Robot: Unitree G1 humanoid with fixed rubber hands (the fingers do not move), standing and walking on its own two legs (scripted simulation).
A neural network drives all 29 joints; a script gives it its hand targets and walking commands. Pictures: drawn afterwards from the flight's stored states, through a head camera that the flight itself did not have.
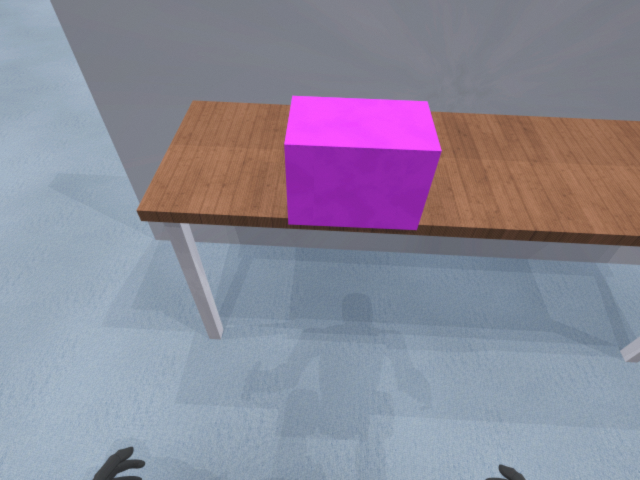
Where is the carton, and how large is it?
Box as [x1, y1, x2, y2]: [284, 96, 441, 229]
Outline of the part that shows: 292,96 284,143 288,223 416,229 441,151 427,102 406,100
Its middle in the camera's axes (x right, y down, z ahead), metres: +0.08 -0.15 +0.80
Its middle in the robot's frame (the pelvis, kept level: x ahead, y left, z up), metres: +0.69 -0.06 -0.02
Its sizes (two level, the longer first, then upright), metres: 0.271 0.166 0.201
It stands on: a table, 0.65 m high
